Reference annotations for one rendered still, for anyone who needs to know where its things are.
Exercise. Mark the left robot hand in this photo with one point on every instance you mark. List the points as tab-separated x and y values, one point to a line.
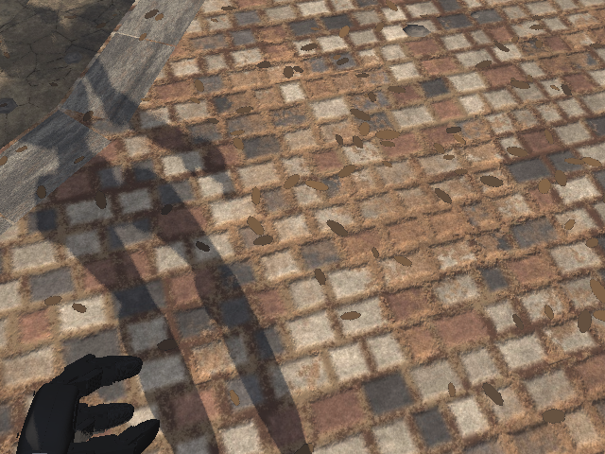
56	423

